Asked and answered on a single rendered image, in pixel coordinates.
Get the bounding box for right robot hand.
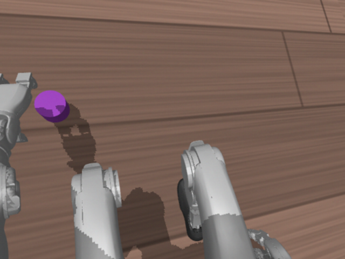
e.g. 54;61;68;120
247;229;292;259

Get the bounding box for left robot arm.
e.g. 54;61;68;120
0;111;21;259

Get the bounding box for left robot hand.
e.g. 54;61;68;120
0;72;38;143

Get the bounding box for tin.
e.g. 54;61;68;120
34;90;70;122

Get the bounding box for right robot foot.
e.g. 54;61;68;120
177;178;203;241

